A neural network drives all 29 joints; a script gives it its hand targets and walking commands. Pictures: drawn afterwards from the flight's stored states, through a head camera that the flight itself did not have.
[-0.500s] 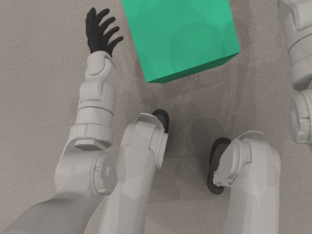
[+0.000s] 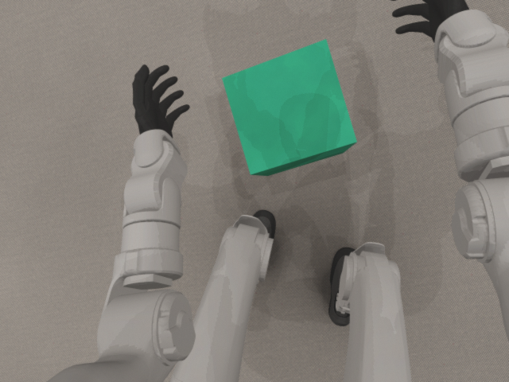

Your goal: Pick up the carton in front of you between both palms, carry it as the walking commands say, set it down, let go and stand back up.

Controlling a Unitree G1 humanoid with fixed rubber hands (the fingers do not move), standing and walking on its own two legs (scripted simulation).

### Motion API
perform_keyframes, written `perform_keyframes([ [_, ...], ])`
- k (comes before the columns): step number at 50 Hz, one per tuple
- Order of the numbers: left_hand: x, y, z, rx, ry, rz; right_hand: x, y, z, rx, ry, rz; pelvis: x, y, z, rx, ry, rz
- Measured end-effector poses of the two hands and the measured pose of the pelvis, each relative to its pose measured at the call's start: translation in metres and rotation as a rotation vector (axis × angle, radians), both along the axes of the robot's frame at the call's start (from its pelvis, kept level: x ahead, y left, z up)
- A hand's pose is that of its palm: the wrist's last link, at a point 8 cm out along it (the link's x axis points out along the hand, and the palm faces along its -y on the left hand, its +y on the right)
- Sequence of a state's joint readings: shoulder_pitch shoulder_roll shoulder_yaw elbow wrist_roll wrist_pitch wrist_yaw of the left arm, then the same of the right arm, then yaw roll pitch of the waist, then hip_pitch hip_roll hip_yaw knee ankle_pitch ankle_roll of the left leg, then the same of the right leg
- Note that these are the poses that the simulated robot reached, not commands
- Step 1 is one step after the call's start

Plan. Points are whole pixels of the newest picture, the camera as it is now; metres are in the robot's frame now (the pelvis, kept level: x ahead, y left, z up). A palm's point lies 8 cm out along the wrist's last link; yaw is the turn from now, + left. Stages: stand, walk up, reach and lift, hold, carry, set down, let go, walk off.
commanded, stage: set down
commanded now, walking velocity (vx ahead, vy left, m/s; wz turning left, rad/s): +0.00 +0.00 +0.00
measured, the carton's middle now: (291, 121) +0.50 +0.07 -0.42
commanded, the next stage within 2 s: let go in 0.24 s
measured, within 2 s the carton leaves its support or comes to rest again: neither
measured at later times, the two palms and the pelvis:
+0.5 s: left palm (106, 138) +0.39 +0.21 +0.03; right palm out of the picture +0.53 -0.16 +0.02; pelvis +0.04 -0.01 +0.12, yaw -4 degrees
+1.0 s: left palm out of the picture +0.29 +0.24 +0.15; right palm out of the picture +0.37 -0.19 +0.12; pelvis +0.11 +0.02 +0.21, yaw -3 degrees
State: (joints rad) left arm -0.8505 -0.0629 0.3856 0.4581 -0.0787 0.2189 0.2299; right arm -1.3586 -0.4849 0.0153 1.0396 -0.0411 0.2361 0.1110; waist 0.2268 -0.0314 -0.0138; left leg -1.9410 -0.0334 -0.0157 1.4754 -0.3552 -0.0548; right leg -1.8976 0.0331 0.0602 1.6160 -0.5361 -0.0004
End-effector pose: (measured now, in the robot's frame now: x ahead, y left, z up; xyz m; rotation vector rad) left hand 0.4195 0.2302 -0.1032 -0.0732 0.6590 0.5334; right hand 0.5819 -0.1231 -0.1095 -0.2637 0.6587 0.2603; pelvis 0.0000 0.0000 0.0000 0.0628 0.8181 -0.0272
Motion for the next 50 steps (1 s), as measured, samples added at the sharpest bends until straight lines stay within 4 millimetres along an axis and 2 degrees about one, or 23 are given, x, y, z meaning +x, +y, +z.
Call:
perform_keyframes([
  [10,-0.002,-0.001,0.064,0.002,-0.003,0.004,0.002,-0.003,0.066,-0.002,0.007,0.012,0.013,-0.008,0.052,0.000,-0.012,-0.013],
  [16,-0.004,-0.004,0.093,0.009,0.002,-0.018,-0.002,-0.009,0.094,0.000,0.015,-0.004,0.020,-0.010,0.080,-0.007,-0.024,-0.019],
  [19,-0.007,-0.010,0.105,0.017,0.008,-0.060,-0.011,-0.016,0.105,-0.005,0.011,-0.030,0.024,-0.010,0.094,-0.015,-0.034,-0.021],
  [23,-0.021,-0.020,0.123,0.025,0.026,-0.148,-0.037,-0.029,0.118,-0.013,0.005,-0.094,0.032,-0.008,0.113,-0.029,-0.057,-0.026],
  [27,-0.040,-0.023,0.145,0.027,0.057,-0.251,-0.078,-0.042,0.134,-0.019,0.007,-0.190,0.041,-0.004,0.132,-0.044,-0.114,-0.036],
  [32,-0.062,-0.016,0.178,0.037,0.102,-0.379,-0.127,-0.053,0.162,-0.033,0.002,-0.306,0.052,0.003,0.157,-0.059,-0.228,-0.048],
  [37,-0.086,-0.006,0.208,0.041,0.135,-0.482,-0.166,-0.058,0.189,-0.049,0.002,-0.373,0.066,0.010,0.180,-0.071,-0.351,-0.048],
  [41,-0.106,0.003,0.228,0.039,0.151,-0.517,-0.188,-0.060,0.206,-0.051,0.011,-0.384,0.081,0.015,0.195,-0.076,-0.441,-0.041],
  [45,-0.124,0.010,0.242,0.036,0.164,-0.521,-0.202,-0.061,0.219,-0.053,0.022,-0.372,0.095,0.018,0.205,-0.076,-0.518,-0.030],
  [50,-0.132,0.013,0.254,0.034,0.170,-0.512,-0.213,-0.066,0.230,-0.059,0.037,-0.350,0.110,0.018,0.214,-0.073,-0.592,-0.015],
])
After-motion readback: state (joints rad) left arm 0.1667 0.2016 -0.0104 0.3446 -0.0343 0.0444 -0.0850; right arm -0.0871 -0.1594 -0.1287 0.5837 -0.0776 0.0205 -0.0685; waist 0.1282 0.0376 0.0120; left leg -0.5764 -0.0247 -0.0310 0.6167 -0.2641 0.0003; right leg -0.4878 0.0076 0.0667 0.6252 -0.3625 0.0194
